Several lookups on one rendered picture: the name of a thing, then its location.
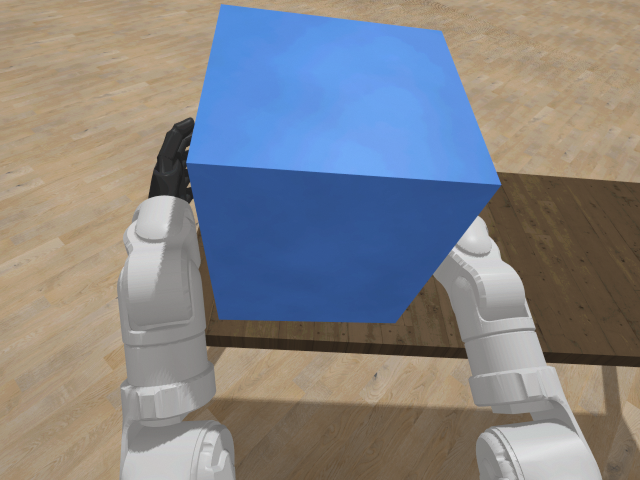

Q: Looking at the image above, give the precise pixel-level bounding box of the left robot upper arm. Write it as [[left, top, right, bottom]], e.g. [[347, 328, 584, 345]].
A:
[[121, 420, 236, 480]]

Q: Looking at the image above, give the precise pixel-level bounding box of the left robot hand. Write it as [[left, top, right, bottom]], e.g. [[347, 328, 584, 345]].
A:
[[148, 117, 195, 204]]

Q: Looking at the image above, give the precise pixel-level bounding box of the right robot upper arm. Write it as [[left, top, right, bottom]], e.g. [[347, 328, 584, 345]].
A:
[[476, 418, 600, 480]]

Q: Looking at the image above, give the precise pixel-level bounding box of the carton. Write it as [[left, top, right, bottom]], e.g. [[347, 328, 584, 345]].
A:
[[186, 4, 501, 323]]

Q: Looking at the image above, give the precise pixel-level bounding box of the right robot forearm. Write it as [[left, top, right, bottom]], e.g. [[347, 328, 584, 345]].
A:
[[433, 216, 602, 480]]

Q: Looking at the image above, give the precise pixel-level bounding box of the table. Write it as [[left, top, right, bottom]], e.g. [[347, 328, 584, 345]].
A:
[[197, 172, 640, 367]]

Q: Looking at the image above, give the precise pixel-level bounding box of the left robot forearm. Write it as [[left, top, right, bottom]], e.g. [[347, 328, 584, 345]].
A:
[[117, 196, 216, 480]]

